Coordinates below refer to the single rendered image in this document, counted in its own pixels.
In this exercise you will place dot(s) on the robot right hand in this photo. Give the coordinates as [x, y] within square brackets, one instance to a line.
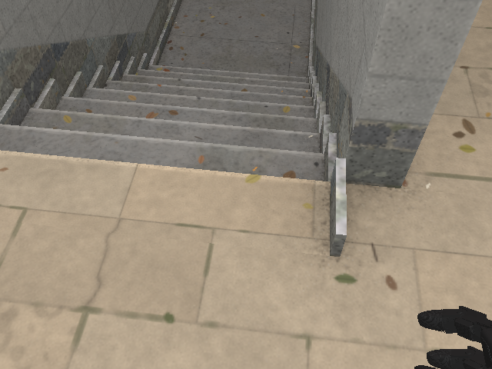
[470, 324]

